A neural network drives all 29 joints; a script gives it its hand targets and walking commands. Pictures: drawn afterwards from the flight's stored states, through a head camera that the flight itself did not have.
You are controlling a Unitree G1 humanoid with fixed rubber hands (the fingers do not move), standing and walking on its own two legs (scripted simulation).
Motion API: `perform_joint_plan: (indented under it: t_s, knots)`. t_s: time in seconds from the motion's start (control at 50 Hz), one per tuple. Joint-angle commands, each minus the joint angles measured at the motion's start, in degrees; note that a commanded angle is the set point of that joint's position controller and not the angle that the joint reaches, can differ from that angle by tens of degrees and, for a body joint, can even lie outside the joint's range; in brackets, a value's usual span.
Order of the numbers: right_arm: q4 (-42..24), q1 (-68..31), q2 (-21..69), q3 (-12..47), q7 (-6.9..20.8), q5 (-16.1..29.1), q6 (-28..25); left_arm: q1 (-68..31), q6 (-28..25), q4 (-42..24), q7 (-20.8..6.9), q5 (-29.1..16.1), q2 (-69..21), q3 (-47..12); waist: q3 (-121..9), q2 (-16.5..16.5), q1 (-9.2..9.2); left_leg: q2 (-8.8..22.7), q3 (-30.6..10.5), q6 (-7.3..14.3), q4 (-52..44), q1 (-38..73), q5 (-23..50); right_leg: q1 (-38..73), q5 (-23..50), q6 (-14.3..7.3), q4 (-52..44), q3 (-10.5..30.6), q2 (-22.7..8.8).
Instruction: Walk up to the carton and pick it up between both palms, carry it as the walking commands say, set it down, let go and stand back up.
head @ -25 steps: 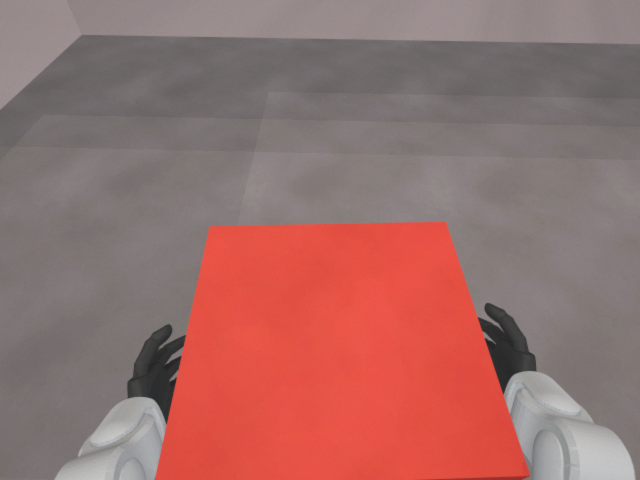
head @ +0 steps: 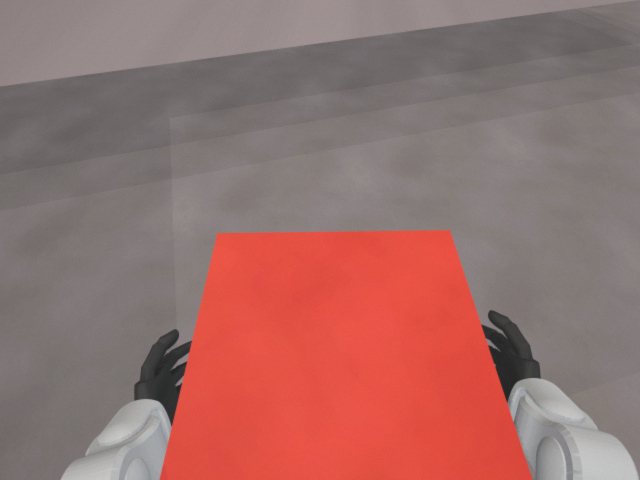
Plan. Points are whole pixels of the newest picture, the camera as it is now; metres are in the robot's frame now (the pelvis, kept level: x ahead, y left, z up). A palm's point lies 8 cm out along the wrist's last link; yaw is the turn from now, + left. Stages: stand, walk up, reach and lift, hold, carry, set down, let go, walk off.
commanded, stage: carry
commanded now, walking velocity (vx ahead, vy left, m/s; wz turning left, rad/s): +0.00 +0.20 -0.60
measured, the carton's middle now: (335, 384) +0.25 -0.01 +0.00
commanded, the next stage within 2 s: none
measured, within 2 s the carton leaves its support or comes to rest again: neither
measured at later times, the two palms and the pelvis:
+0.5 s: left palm (134, 396) +0.22 +0.20 +0.06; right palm out of the picture +0.11 -0.15 +0.07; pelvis -0.04 +0.10 +0.00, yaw -18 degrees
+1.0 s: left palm (103, 377) +0.24 +0.24 +0.07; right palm out of the picture +0.02 -0.06 +0.07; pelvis -0.04 +0.22 -0.01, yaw -37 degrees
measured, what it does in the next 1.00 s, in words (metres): steps to the left, turning right: left foot, then right foot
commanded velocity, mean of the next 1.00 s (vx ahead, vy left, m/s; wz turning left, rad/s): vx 0.00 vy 0.20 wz -0.60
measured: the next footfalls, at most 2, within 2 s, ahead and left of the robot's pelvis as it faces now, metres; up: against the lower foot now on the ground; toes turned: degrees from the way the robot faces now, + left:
left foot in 0.16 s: +0.05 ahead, +0.19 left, +0.00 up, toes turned +2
right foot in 0.40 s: -0.03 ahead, -0.01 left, +0.00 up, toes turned -24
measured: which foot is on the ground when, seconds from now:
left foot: up 0.00-0.14, down 0.16-0.40, up 0.42-0.68, down 0.70-0.96, up 0.98-1.00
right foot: down 0.00-0.16, up 0.18-0.38, down 0.40-0.70, up 0.72-0.94, down 0.96-1.00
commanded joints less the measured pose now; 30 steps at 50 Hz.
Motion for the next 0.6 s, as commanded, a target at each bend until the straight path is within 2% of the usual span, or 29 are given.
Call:
perform_joint_plan:
  t_s: [0.0,0.02,0.04,0.06,0.08,0.1,0.12,0.14,0.16,0.18,0.2,0.22,0.24,0.26,0.28,0.3,0.32,0.34,0.36,0.38,0.4,0.42,0.44,0.46,0.48,0.5,0.52,0.56,0.58]
  knots:
    - [-13.3,-25.5,46.7,52.9,5.2,13.7,-3.4,-24.5,-2.4,-17.0,-5.2,-10.3,-41.0,-47.6,-13.8,-9.7,2.15,-0.9,-1.0,-0.9,-8.3,0.9,1.4,10.7,19.8,-5.7,-10.3,13.1,-11.9]
    - [-12.4,-23.7,46.0,52.9,5.1,14.0,-3.3,-24.2,-2.5,-17.9,-4.9,-10.0,-39.6,-47.6,-15.0,-10.4,2.21,-2.4,0.2,-0.6,-12.0,3.8,2.2,9.3,17.1,-5.0,-10.2,13.1,-11.2]
    - [-12.0,-24.6,45.7,53.1,4.8,13.7,-3.0,-24.2,-2.2,-17.1,-4.9,-9.7,-38.7,-47.0,-14.5,-12.9,2.18,-2.7,0.4,-0.8,-13.4,6.2,2.2,7.1,11.0,-4.5,-11.3,14.3,-10.5]
    - [-12.4,-24.7,44.6,52.7,4.8,13.7,-3.0,-23.5,-2.1,-16.7,-4.7,-9.4,-38.7,-47.0,-14.4,-13.4,2.21,-2.9,0.8,-0.5,-18.0,9.5,3.0,5.0,6.7,-3.9,-11.6,14.8,-10.1]
    - [-12.0,-23.4,43.7,52.1,4.7,13.2,-3.1,-23.5,-1.9,-16.9,-4.6,-9.7,-37.9,-47.9,-15.0,-11.2,1.66,-2.6,2.4,-0.6,-23.9,13.5,7.3,3.3,6.6,-3.1,-9.0,12.2,-8.2]
    - [-10.7,-21.7,43.1,50.5,4.4,12.6,-3.0,-23.8,-1.6,-17.4,-4.4,-9.9,-37.5,-48.4,-17.0,-6.0,1.45,-1.5,2.1,0.0,-30.0,18.3,7.9,1.7,2.6,-2.4,-4.7,8.9,-5.0]
    - [-10.2,-21.3,42.1,49.7,4.5,12.2,-2.7,-23.2,-1.3,-16.8,-4.2,-9.8,-37.3,-48.5,-16.9,1.1,1.29,4.1,-2.5,2.3,-33.8,21.6,5.7,-2.7,0.4,-0.6,0.7,5.6,-1.4]
    - [-9.5,-20.2,40.1,48.5,4.3,11.1,-2.0,-22.7,-0.4,-14.9,-4.2,-9.4,-36.1,-48.1,-15.4,13.6,0.66,18.0,-16.6,7.6,-40.4,20.6,6.8,-10.3,-8.7,1.9,18.5,-1.1,3.9]
    - [-10.9,-22.4,41.4,48.5,4.4,11.4,-2.2,-25.9,-0.4,-16.5,-4.6,-10.2,-37.2,-48.9,-13.3,18.0,0.63,24.0,-16.7,13.3,-41.7,14.8,2.7,-11.5,-16.8,2.5,31.8,-2.0,1.9]
    - [-9.5,-20.7,42.2,47.5,4.4,10.7,-2.0,-26.5,0.1,-15.2,-4.8,-11.1,-38.0,-49.6,-11.1,15.5,0.76,20.3,-9.9,13.4,-41.4,8.2,-1.2,-8.1,-15.7,1.9,32.9,-1.3,-0.6]
    - [-9.9,-22.4,42.0,47.6,4.5,10.1,-2.1,-28.3,0.1,-14.2,-5.4,-11.6,-38.3,-49.7,-8.4,11.9,1.06,17.0,-6.6,11.4,-40.8,3.4,0.5,-6.9,-14.6,1.5,32.6,-1.8,-0.6]
    - [-10.4,-21.8,42.3,46.6,4.6,10.0,-2.3,-30.3,0.0,-15.5,-5.5,-13.4,-39.7,-50.8,-8.0,14.1,1.04,14.4,-3.8,10.4,-38.3,5.5,5.1,-8.1,-13.7,1.2,29.3,-2.3,-1.1]
    - [-14.4,-26.7,43.4,48.9,4.8,11.6,-2.7,-29.8,-0.1,-14.7,-6.0,-13.3,-41.2,-50.1,-8.9,10.8,0.91,12.9,-1.2,9.3,-35.1,9.5,8.6,-8.2,-12.9,1.0,23.3,-3.0,-1.2]
    - [-14.6,-24.2,43.2,48.8,4.6,11.4,-2.9,-30.9,-0.8,-16.6,-5.7,-14.3,-40.7,-50.8,-11.5,10.5,0.48,13.0,-1.0,9.5,-32.9,14.3,11.8,-8.0,-12.0,0.8,19.3,-4.6,0.0]
    - [-14.6,-22.4,43.7,49.3,4.2,11.3,-3.0,-29.4,-0.8,-16.2,-5.6,-14.4,-41.2,-50.6,-12.1,9.6,0.13,13.7,-1.5,10.5,-30.0,19.4,20.9,-7.7,-13.0,0.8,12.7,-5.6,0.5]
    - [-14.2,-21.7,43.0,48.8,4.0,10.8,-3.0,-30.0,-0.9,-16.5,-5.4,-14.1,-40.6,-50.4,-13.1,9.9,-0.01,13.2,-0.4,10.7,-28.0,21.2,25.5,-6.0,-12.1,1.2,7.6,-7.3,1.4]
    - [-13.2,-18.7,41.8,48.4,3.6,10.2,-2.9,-27.7,-0.8,-15.6,-5.0,-13.4,-39.1,-49.7,-15.0,8.9,0.33,13.1,0.4,10.5,-25.5,21.9,27.8,-2.4,-9.4,1.0,1.1,-8.3,2.3]
    - [-12.7,-17.8,40.2,48.4,3.5,10.2,-2.7,-25.0,-0.6,-14.7,-4.8,-12.2,-37.7,-48.8,-14.9,6.9,1.18,13.1,2.1,8.7,-20.6,21.8,31.9,1.9,-1.3,0.7,-10.7,-6.6,0.6]
    - [-11.7,-17.5,38.6,48.5,3.4,9.5,-2.4,-22.3,-0.4,-12.2,-5.0,-11.5,-37.2,-47.5,-15.4,-0.4,1.82,11.2,4.6,4.7,-15.2,13.8,25.9,11.4,7.2,-0.2,-15.2,0.8,-4.0]
    - [-11.6,-18.1,39.1,48.9,3.1,9.3,-1.9,-21.0,-0.2,-11.5,-4.9,-11.5,-36.8,-46.7,-14.0,-12.9,2.01,5.8,4.8,0.8,-8.7,-4.9,7.0,23.1,25.6,-3.4,-12.6,16.4,-14.6]
    - [-13.8,-19.5,38.8,51.3,3.2,10.0,-1.6,-18.4,-0.2,-10.3,-5.0,-10.9,-36.8,-46.3,-13.5,-22.4,1.88,1.5,2.4,-0.9,-1.4,-13.7,-7.3,25.7,41.3,-10.5,-11.9,29.0,-23.6]
    - [-16.4,-23.0,41.0,52.0,4.0,12.0,-2.0,-19.2,-0.6,-12.2,-5.0,-10.9,-39.4,-47.2,-13.4,-10.6,1.93,3.1,-2.9,-0.5,3.8,-9.8,-5.7,21.0,48.5,-11.6,-8.9,24.9,-21.9]
    - [-15.2,-26.1,43.3,51.8,4.5,12.7,-2.8,-24.4,-1.2,-15.0,-5.3,-11.7,-39.0,-47.6,-13.8,-8.4,1.79,2.9,-3.7,-0.5,4.4,-9.1,-4.4,20.5,46.3,-10.0,-7.9,20.2,-19.5]
    - [-13.2,-24.9,45.5,52.4,4.8,13.4,-2.4,-24.6,-1.0,-15.8,-5.3,-11.8,-40.3,-47.9,-13.1,-6.4,1.62,2.6,-4.7,-0.5,3.9,-8.4,-2.7,18.9,41.2,-8.1,-8.0,17.1,-17.3]
    - [-14.2,-24.8,46.3,53.0,5.5,14.2,-3.2,-24.4,-2.0,-17.3,-5.3,-11.7,-40.8,-48.1,-13.1,-7.3,1.61,2.4,-4.2,-0.6,2.1,-5.6,-0.3,14.8,33.8,-6.9,-8.5,14.4,-15.2]
    - [-13.6,-25.4,46.6,53.0,5.8,14.1,-3.5,-25.4,-2.6,-17.6,-5.1,-11.1,-41.1,-47.4,-12.1,-9.1,1.64,1.2,-3.4,-0.8,-0.6,-4.8,0.6,13.4,30.1,-6.3,-8.5,13.8,-13.3]
    - [-13.9,-25.0,46.0,53.1,5.6,14.0,-3.2,-24.5,-2.3,-17.6,-5.1,-10.9,-40.4,-47.8,-12.2,-9.3,1.93,0.4,-1.9,-1.0,-2.6,-3.0,1.4,11.4,28.1,-6.4,-9.4,13.7,-13.5]
    - [-12.6,-23.5,45.1,53.0,5.2,13.8,-2.9,-21.6,-2.0,-15.9,-4.8,-9.9,-38.9,-46.5,-14.0,-11.1,2.07,-0.9,-0.5,-1.1,-7.4,1.1,1.3,10.5,22.2,-5.5,-9.5,12.1,-11.5]
    - [-14.0,-23.8,44.1,53.0,5.0,13.7,-3.3,-22.3,-2.3,-17.1,-4.9,-10.2,-38.6,-47.1,-13.9,-12.0,2.17,-1.6,0.5,-1.2,-12.0,2.5,0.9,9.9,19.0,-5.2,-9.8,12.5,-11.0]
